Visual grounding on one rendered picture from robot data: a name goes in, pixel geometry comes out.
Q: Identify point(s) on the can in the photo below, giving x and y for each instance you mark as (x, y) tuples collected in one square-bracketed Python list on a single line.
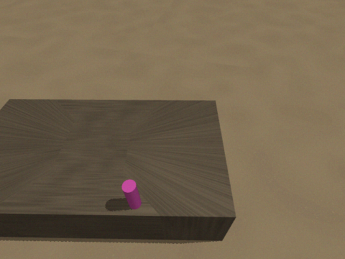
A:
[(131, 193)]

